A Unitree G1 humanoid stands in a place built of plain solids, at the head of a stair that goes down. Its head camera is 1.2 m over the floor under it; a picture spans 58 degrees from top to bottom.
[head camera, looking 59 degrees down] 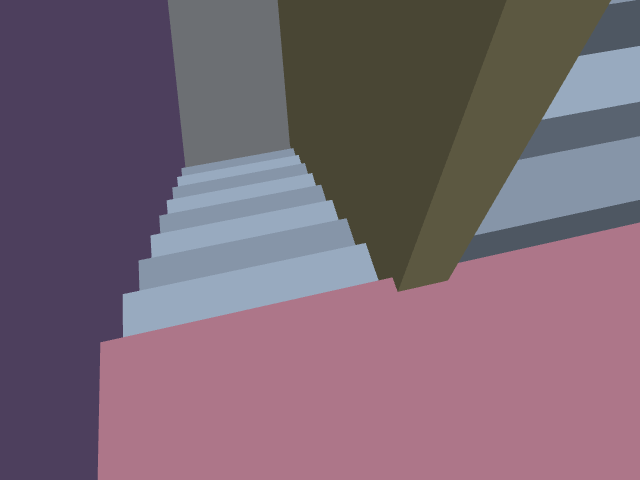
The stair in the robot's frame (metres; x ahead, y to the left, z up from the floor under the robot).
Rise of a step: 0.17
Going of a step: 0.23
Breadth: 0.87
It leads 14 degrees to the left of straight ahead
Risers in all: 9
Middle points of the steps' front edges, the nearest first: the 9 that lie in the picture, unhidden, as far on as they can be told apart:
0.48 0.20 0.00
0.70 0.25 -0.17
0.93 0.31 -0.33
1.15 0.36 -0.50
1.37 0.41 -0.66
1.59 0.47 -0.83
1.81 0.52 -0.99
2.03 0.57 -1.16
2.25 0.63 -1.33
